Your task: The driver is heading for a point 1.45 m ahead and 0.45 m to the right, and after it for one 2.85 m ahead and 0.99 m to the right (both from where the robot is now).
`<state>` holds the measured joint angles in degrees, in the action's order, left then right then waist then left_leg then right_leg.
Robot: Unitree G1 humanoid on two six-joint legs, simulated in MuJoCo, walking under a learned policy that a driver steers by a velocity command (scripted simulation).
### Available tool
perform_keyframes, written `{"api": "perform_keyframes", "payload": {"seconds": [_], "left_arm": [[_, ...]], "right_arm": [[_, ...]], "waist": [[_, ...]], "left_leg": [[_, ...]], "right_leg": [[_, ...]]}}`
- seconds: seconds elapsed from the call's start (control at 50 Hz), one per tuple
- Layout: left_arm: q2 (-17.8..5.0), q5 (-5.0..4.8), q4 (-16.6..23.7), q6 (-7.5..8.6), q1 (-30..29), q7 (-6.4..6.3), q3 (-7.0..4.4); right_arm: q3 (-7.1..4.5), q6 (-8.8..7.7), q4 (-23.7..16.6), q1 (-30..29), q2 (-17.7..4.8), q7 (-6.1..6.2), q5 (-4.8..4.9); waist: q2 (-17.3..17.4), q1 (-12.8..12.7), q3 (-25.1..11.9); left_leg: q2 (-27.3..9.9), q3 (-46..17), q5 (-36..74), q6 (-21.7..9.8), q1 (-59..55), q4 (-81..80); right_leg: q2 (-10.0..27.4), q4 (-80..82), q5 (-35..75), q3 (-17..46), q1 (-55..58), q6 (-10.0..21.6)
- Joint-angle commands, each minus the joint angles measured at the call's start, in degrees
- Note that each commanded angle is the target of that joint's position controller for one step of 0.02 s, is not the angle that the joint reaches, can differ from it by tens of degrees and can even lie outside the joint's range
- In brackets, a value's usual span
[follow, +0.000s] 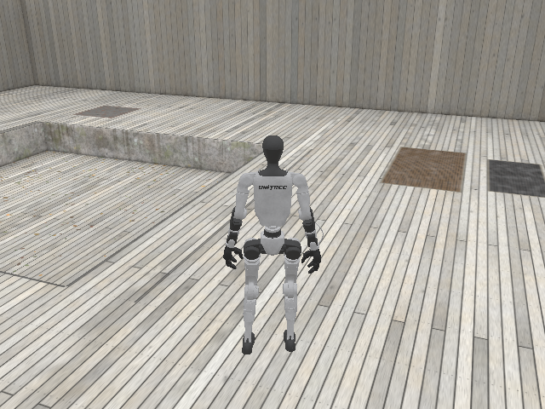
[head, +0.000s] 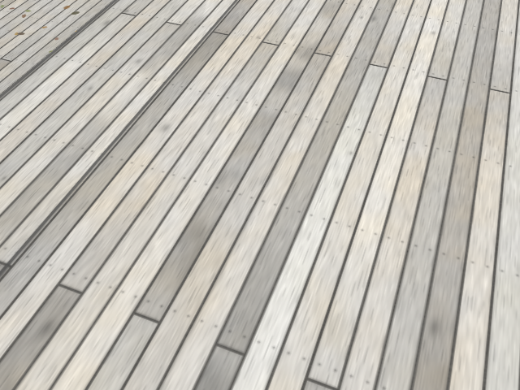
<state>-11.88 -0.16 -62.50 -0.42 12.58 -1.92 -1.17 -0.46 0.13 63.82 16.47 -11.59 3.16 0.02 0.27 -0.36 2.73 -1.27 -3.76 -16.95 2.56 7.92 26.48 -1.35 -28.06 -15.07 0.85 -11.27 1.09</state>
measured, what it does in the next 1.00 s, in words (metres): walks ahead: right foot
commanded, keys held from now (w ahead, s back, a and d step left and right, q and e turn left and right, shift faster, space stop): no key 0.24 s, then w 0.76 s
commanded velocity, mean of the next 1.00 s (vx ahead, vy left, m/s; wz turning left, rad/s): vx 0.27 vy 0.00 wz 0.00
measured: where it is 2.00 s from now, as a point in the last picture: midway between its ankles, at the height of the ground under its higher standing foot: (273, 291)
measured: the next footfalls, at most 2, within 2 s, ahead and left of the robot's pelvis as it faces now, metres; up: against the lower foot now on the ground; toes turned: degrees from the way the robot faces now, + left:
right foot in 0.92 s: +0.39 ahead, -0.10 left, +0.00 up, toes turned -2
left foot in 1.46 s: +0.71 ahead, +0.15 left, +0.00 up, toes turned +1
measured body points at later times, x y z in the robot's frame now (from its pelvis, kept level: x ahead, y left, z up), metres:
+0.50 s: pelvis +0.02 +0.03 -0.01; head +0.02 +0.05 +0.44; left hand +0.00 +0.28 -0.17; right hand -0.01 -0.21 -0.15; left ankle -0.02 +0.13 -0.74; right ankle +0.00 -0.11 -0.74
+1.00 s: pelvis +0.26 -0.01 -0.02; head +0.29 -0.01 +0.43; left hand +0.45 +0.24 -0.12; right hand +0.18 -0.26 -0.16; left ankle +0.05 +0.13 -0.65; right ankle +0.35 -0.09 -0.74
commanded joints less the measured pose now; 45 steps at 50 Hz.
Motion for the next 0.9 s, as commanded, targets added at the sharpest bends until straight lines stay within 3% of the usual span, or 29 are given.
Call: {"api": "perform_keyframes", "payload": {"seconds": [0.02, 0.24, 0.26, 0.3, 0.34, 0.38, 0.4, 0.42, 0.44, 0.46, 0.48, 0.5, 0.52, 0.54, 0.56, 0.58, 0.62, 0.64, 0.72, 0.76, 0.82, 0.86, 0.88, 0.9], "left_arm": [[-5.8, 0.01, 1.4, 0.3, 2.2, -0.25, -0.84], [-4.7, -0.04, 1.3, 0.36, 4.2, -0.43, -0.5], [-4.2, 0.03, 0.8, 0.31, 5.3, -0.51, -0.35], [-6.2, -0.66, 0.8, 0.13, 5.9, -0.85, -1.06], [-7.6, -1.1, 1.3, 0.81, 7.2, -0.76, -1.6], [-9.8, -1.47, 1.1, 1.99, 10.3, -0.41, -2.56], [-10.4, -1.49, 1.3, 2.33, 10.5, -0.35, -2.91], [-10.4, -1.41, 2.3, 2.57, 8.3, -0.26, -2.91], [-10.1, -1.69, 3.8, 2.65, 4.3, -0.07, -2.81], [-9.5, -2.29, 5.7, 2.51, -0.8, 0.14, -2.63], [-7.8, -2.35, 6.7, 2.62, -2.8, 0.27, -2.27], [-3.6, -2.0, 7.7, 3.37, -3.3, 0.66, -1.25], [-3.2, -2.15, 10.1, 4.62, -4.8, 0.58, -1.12], [-5.1, -2.83, 10.2, 5.5, -5.0, 0.79, -1.45], [-5.3, -2.91, 9.3, 6.07, -2.5, 1.35, -1.5], [-5.6, -2.18, 8.4, 6.54, -1.1, 1.66, -1.75], [-6.9, -1.15, 8.8, 7.07, -3.4, 2.2, -2.49], [-5.9, -1.1, 9.0, 7.01, -4.5, 2.58, -2.39], [-2.2, -1.26, 13.4, 6.6, -14.8, 3.33, -0.85], [-2.4, -1.56, 15.1, 6.53, -18.6, 3.71, -0.46], [-4.5, -1.92, 17.1, 6.55, -21.0, 4.32, -0.54], [-6.7, -1.79, 17.4, 6.88, -18.7, 4.58, -1.39], [-8.4, -1.75, 16.7, 6.94, -14.8, 4.46, -2.21], [-10.5, -1.97, 14.1, 6.8, -6.0, 4.1, -3.56]], "right_arm": [[-0.74, -0.46, -0.4, 3.8, -5.1, 0.11, -0.02], [-0.58, -0.85, 0.1, 6.0, -3.8, -0.02, 0.03], [-0.4, -0.8, 0.7, 7.2, -3.0, 0.02, 0.03], [-0.68, -0.72, 0.3, 7.2, -3.5, 0.32, 0.47], [-0.65, -1.59, -1.3, 5.9, -2.9, 0.2, 0.54], [-0.21, -3.35, -2.4, 5.1, -0.7, -0.64, 0.79], [-0.26, -4.06, -2.7, 5.0, -0.7, -1.15, 0.91], [-0.46, -4.56, -2.7, 5.9, -0.8, -1.61, 1.16], [-0.46, -4.91, -2.1, 8.2, -0.2, -1.88, 1.35], [-0.52, -5.14, -0.7, 12.2, 0.3, -1.96, 1.28], [-1.18, -5.12, 1.2, 16.7, -1.2, -1.86, 0.75], [-2.72, -5.16, 2.5, 23.3, -6.7, -1.72, 0.69], [-3.97, -5.91, 2.0, 26.1, -13.0, -2.71, 0.38], [-3.03, -6.78, 0.6, 21.3, -9.6, -2.78, -0.29], [-2.31, -7.29, -0.9, 17.4, -6.8, -2.94, 0.14], [-2.05, -7.39, -1.8, 14.9, -6.0, -3.33, 0.62], [-1.3, -6.64, -2.5, 14.5, -3.8, -3.39, 0.45], [-1.06, -6.23, -2.2, 16.1, -3.1, -3.18, 0.11], [-1.28, -5.2, -3.3, 17.4, -5.9, -1.89, -0.35], [-1.72, -5.26, -3.5, 18.2, -7.8, -1.59, -0.04], [-2.4, -5.38, -3.3, 18.1, -8.6, -1.52, 0.94], [-2.94, -5.05, -3.6, 16.4, -9.4, -1.54, 0.9], [-3.29, -4.71, -3.9, 15.5, -10.2, -1.57, 0.59], [-3.31, -4.22, -4.4, 14.3, -10.0, -1.64, 0.16]], "waist": [[-0.3, -0.1, 1.6], [-0.1, 0.1, 1.9], [-0.4, 0.1, 0.5], [-2.1, 0.0, 2.3], [-4.6, -0.6, 5.9], [-9.6, -1.3, 5.1], [-10.3, -1.1, 4.8], [-9.7, 0.5, 5.2], [-9.5, 2.9, 6.0], [-8.3, 5.8, 7.0], [-3.3, 7.2, 6.9], [10.5, 8.4, 3.2], [18.6, 8.8, 4.9], [11.0, 6.0, 8.1], [7.2, 3.7, 8.8], [5.5, 2.7, 7.2], [4.6, 2.8, 5.6], [5.4, 3.3, 4.7], [4.7, 5.2, 5.7], [5.8, 5.7, 6.4], [6.5, 4.4, 7.4], [7.0, 1.6, 4.7], [8.3, -0.9, 1.0], [8.6, -5.3, -4.6]], "left_leg": [[0.8, 1.6, 6.8, -0.8, 4.7, -4.1], [1.0, 1.6, 5.5, -1.2, 6.1, -4.0], [1.7, 2.4, 0.9, -1.4, 5.5, -3.8], [3.8, 4.4, -13.5, -2.8, 8.5, -0.2], [3.3, 4.2, -18.8, -4.4, 14.3, 3.6], [3.0, 5.9, -11.2, -4.6, 16.9, 11.9], [1.8, 5.3, -9.0, -5.1, 14.9, 16.2], [0.9, 4.8, -9.1, -6.1, 12.3, 16.8], [0.5, 5.1, -9.7, -7.4, 7.5, 11.7], [1.1, 5.4, -8.2, -8.5, -1.1, 2.4], [0.4, 1.9, -6.4, -8.5, -7.5, -3.7], [-10.1, -14.9, -14.7, -11.2, -13.9, -12.6], [-20.5, -35.3, -23.2, -17.6, -13.0, -20.2], [-21.7, -36.8, -23.5, -18.7, -10.0, -20.5], [-19.3, -30.4, -18.9, -16.9, -10.2, -19.7], [-16.5, -24.1, -12.1, -14.9, -11.3, -19.5], [-12.9, -14.2, 2.6, -12.0, -12.4, -19.9], [-11.4, -10.6, 8.9, -11.6, -12.6, -19.7], [-9.0, -3.7, 17.2, -11.9, -7.3, -20.7], [-9.4, -2.7, 16.9, -12.4, -4.7, -22.1], [-12.0, -2.1, 20.8, -12.0, -8.1, -21.3], [-13.1, -0.8, 34.4, -10.7, -12.1, -16.5], [-13.1, 0.2, 46.6, -10.0, -13.3, -11.1], [-11.4, 2.0, 55.3, -8.8, -12.0, -1.1]], "right_leg": [[2.1, 5.6, 5.7, 1.9, 0.4, 0.6], [1.9, 5.4, 3.6, 1.7, -0.8, 0.5], [1.5, 6.0, -2.5, 1.4, -0.4, 0.6], [1.5, 6.5, -21.2, 2.4, -3.2, 2.3], [5.8, 9.7, -32.2, 8.9, -5.5, 5.3], [13.7, 14.8, -34.9, 20.2, -3.1, 9.6], [17.0, 17.2, -34.7, 25.0, -5.5, 11.6], [17.9, 18.0, -33.7, 25.8, -9.0, 12.0], [16.6, 17.4, -31.4, 22.5, -13.0, 10.6], [12.7, 14.4, -27.5, 16.1, -18.9, 8.0], [7.4, 5.3, -21.0, 9.1, -22.8, 5.2], [0.8, -14.7, -12.7, -1.2, -28.1, 1.5], [-0.9, -26.5, -16.8, -1.4, -36.8, 1.7], [2.9, -35.2, -13.5, 2.8, -40.0, 2.7], [4.8, -37.9, -7.8, 3.5, -41.6, 3.5], [5.9, -37.6, -3.5, 2.8, -41.1, 3.7], [7.6, -33.0, 2.6, 1.3, -39.1, 3.0], [7.4, -31.1, 4.6, -0.2, -37.9, 2.3], [5.1, -15.7, 11.7, -3.8, -31.8, 0.1], [3.5, -9.7, 14.2, -5.3, -26.8, -0.1], [3.5, -4.7, 14.7, -4.0, -24.6, 1.6], [2.1, -2.7, 13.0, -4.1, -19.8, 3.5], [0.4, -3.1, 11.9, -5.2, -13.7, 4.6], [-1.4, -3.2, 11.8, -6.1, -2.9, 6.1]]}}
Keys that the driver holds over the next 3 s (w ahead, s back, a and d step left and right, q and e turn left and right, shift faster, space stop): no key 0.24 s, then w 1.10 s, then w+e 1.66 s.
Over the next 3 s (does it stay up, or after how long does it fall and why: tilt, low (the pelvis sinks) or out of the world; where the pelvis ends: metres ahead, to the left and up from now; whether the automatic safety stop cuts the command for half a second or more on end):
stays up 1.27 -0.28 -0.01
